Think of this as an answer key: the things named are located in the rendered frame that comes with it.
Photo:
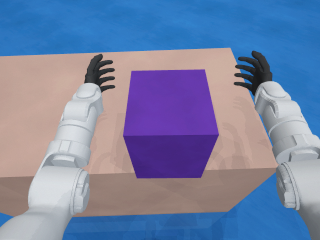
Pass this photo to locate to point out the right robot forearm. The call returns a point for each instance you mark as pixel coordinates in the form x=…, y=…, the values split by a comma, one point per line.
x=287, y=128

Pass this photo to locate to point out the left robot upper arm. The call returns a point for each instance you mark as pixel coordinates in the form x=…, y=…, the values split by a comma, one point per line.
x=57, y=194

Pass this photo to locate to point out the right robot hand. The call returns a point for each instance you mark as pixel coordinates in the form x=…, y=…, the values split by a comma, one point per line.
x=261, y=71

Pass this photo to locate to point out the carton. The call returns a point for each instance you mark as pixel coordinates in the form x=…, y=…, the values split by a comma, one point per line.
x=170, y=127

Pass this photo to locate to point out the pedestal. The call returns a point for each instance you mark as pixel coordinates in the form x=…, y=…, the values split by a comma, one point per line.
x=34, y=90

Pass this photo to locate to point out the left robot forearm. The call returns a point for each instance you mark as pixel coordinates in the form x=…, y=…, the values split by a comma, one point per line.
x=71, y=144

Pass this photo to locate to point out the left robot hand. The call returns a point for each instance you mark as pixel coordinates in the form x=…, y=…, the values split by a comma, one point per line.
x=93, y=73

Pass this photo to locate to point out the right robot upper arm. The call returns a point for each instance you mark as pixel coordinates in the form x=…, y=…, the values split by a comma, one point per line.
x=298, y=187

